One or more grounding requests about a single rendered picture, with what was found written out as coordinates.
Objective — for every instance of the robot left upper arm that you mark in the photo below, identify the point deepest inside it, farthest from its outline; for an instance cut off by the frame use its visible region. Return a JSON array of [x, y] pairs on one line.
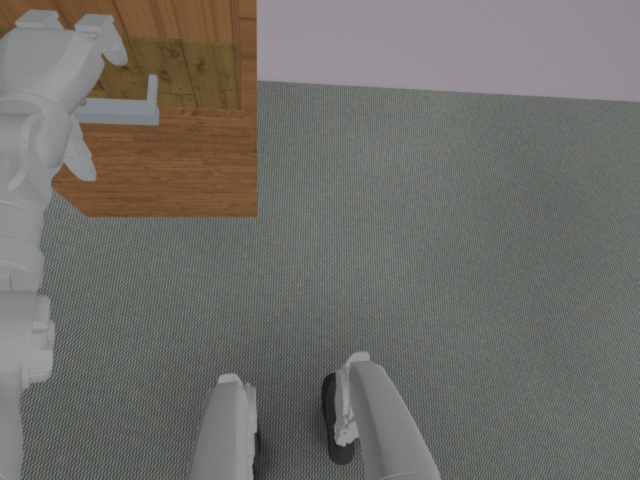
[[26, 356]]

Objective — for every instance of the cabinet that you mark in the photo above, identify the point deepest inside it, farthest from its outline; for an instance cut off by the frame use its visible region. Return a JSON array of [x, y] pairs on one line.
[[198, 162]]

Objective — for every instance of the right robot foot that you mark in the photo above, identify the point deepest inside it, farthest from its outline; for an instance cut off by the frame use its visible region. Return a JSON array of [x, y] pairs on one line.
[[340, 454]]

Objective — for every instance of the robot left forearm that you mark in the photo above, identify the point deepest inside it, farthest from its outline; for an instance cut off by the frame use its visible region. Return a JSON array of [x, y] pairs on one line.
[[34, 134]]

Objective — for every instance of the robot right thigh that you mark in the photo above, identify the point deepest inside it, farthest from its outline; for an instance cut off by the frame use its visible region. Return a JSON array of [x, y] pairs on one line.
[[391, 443]]

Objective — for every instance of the drawer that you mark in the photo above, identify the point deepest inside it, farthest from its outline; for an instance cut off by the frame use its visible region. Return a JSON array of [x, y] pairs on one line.
[[191, 73]]

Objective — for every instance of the robot left hand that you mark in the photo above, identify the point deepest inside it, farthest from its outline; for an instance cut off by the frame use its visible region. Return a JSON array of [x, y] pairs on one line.
[[63, 66]]

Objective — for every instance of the handle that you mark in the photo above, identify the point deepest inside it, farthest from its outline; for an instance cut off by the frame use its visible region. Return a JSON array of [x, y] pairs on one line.
[[122, 111]]

